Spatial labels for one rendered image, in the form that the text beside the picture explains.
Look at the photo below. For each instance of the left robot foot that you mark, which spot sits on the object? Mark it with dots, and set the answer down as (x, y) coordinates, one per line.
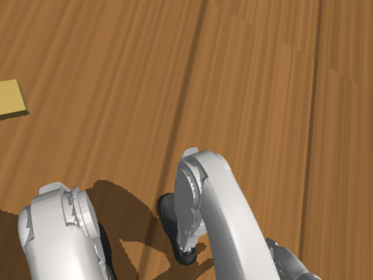
(107, 252)

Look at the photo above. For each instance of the small box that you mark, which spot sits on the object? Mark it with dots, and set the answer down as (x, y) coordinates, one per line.
(12, 101)

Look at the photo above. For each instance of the right robot hand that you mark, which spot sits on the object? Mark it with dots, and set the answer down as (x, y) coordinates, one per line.
(288, 266)

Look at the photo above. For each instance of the right robot foot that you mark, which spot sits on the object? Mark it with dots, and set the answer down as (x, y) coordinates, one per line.
(169, 222)

